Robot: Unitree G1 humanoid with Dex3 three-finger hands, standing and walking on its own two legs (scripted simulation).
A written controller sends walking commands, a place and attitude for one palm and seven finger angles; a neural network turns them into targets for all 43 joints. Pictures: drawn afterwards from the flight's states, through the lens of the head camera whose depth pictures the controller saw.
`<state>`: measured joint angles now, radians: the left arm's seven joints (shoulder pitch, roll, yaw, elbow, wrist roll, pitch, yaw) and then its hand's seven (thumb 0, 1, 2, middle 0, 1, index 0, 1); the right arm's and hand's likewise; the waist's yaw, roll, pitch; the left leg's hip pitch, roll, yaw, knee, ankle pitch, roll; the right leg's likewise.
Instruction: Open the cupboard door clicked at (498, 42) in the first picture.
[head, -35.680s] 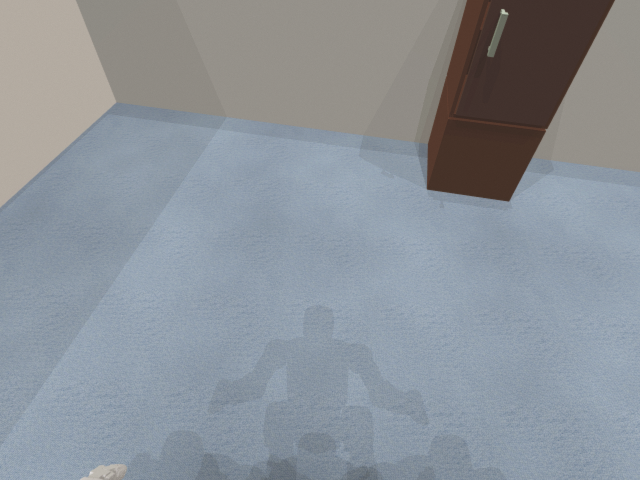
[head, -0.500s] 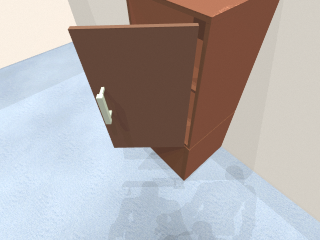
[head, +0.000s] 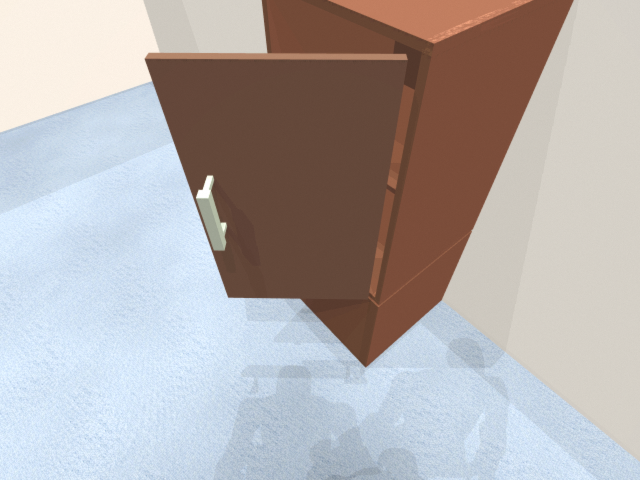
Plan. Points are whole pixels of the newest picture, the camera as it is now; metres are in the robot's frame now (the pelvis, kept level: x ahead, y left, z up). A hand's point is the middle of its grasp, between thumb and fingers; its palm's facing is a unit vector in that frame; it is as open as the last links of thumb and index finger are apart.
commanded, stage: look again from close up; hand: left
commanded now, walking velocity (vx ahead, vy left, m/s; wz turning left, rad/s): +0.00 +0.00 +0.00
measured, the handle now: (214, 214) +0.54 +0.23 -0.02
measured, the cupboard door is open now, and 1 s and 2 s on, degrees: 49 49 49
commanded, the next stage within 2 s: raise the hand with hooked fingers in 0.16 s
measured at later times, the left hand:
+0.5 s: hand (170, 417) +0.19 +0.20 -0.01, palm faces +0.17 -0.99 +0.00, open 7.7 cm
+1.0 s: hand (144, 445) +0.17 +0.23 -0.05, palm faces +0.01 -1.00 -0.04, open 10.5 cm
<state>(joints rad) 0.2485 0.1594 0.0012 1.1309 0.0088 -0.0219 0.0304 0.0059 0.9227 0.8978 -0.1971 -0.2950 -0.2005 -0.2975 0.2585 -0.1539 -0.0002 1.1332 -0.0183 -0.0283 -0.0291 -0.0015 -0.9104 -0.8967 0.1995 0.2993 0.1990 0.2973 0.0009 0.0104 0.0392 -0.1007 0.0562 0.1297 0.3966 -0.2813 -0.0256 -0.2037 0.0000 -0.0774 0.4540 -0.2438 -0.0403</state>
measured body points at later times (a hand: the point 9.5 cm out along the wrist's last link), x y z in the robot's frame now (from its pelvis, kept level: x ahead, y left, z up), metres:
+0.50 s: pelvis -0.03 +0.01 -0.03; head +0.00 +0.00 +0.42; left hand +0.18 +0.25 -0.01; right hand +0.13 -0.25 -0.12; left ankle -0.04 +0.13 -0.74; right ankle +0.00 -0.09 -0.74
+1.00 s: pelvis -0.06 +0.02 -0.09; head +0.01 +0.03 +0.35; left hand +0.16 +0.29 -0.04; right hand +0.12 -0.18 -0.18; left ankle -0.05 +0.13 -0.74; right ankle +0.00 -0.09 -0.74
